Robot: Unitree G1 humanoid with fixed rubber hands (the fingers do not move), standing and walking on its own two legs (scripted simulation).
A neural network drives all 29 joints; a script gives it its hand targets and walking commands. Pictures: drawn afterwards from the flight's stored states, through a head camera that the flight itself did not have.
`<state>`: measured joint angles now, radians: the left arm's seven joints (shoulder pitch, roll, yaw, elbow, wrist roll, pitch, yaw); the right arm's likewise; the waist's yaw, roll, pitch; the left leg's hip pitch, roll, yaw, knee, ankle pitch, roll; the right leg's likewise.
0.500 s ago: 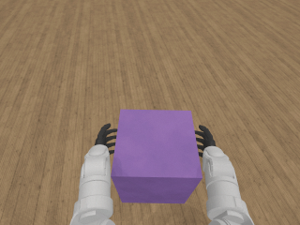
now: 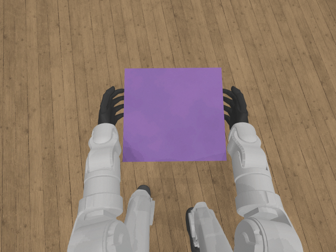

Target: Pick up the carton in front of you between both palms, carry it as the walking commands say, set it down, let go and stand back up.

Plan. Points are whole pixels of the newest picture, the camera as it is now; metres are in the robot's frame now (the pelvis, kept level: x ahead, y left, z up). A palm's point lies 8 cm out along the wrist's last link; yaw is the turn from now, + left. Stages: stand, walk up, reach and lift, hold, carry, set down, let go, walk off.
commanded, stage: set down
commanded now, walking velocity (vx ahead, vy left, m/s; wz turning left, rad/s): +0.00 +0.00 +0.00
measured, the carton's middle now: (172, 123) +0.43 +0.04 -0.15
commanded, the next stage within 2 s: none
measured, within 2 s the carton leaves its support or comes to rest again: neither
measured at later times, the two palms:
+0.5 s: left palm (119, 127) +0.43 +0.19 -0.24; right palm (215, 121) +0.47 -0.10 -0.22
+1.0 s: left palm (124, 133) +0.45 +0.21 -0.39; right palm (201, 124) +0.50 -0.09 -0.38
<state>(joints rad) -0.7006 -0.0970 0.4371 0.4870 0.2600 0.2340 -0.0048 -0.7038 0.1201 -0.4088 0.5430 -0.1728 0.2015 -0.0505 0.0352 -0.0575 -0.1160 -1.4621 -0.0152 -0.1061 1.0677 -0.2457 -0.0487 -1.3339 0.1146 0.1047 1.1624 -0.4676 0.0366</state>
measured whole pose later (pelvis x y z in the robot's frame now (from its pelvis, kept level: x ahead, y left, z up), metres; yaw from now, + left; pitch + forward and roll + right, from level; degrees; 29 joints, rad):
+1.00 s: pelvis -0.05 +0.00 -0.23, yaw -4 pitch +48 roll -2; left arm -1.20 0.08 0.53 0.69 0.18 0.26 0.07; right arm -1.36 -0.15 -0.27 0.93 -0.09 0.23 -0.12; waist 0.11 -0.06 0.08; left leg -2.34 -0.07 -0.14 1.87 -0.37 -0.12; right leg -2.21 0.22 0.07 2.01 -0.64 0.09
